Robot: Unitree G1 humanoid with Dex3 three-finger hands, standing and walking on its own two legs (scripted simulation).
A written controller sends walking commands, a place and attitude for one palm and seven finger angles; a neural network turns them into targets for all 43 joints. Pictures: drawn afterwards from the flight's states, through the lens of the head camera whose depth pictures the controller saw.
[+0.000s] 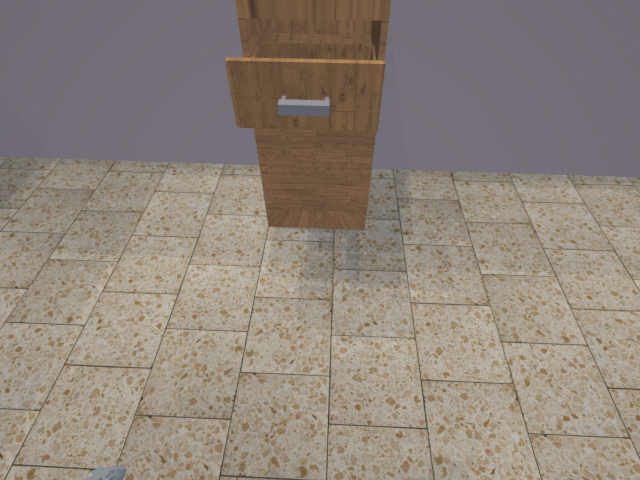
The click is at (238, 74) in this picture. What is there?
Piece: drawer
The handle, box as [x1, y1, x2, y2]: [277, 95, 329, 116]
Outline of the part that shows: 278,101 278,114 328,116 328,97 325,97 324,100 293,100 286,99 285,96 282,95 282,97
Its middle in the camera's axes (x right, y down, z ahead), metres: -0.04 -0.34 +0.97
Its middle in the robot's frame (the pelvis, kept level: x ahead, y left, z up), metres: +0.95 +0.09 +0.00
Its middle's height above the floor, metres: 0.77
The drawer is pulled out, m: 0.28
